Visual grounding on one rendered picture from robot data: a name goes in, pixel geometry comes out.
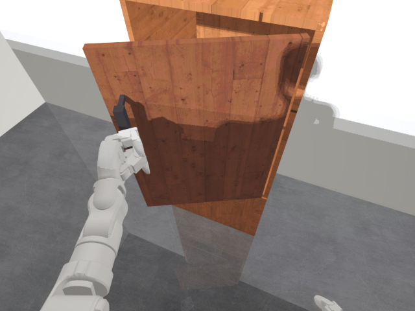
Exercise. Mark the cupboard door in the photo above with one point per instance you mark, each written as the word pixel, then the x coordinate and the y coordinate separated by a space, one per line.
pixel 209 111

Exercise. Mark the robot left hand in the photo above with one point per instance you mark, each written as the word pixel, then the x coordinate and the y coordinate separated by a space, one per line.
pixel 114 163

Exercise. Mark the handle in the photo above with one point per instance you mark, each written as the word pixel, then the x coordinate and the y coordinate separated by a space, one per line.
pixel 121 116

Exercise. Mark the robot right hand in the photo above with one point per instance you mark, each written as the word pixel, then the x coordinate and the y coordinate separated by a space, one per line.
pixel 325 304

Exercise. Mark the left robot upper arm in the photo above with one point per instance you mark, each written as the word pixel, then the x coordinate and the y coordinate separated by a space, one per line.
pixel 76 303

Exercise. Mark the robot left forearm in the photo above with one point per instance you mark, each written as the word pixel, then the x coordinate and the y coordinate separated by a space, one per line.
pixel 89 271

